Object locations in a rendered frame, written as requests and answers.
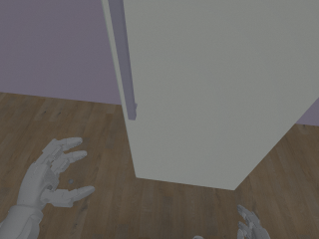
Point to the handle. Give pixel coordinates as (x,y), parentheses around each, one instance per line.
(117,11)

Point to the right robot hand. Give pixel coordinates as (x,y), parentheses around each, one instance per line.
(253,230)

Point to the left robot forearm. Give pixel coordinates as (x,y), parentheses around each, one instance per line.
(22,222)

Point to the fridge door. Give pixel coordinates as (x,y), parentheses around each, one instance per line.
(217,83)

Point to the left robot hand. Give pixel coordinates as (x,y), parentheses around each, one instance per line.
(34,186)

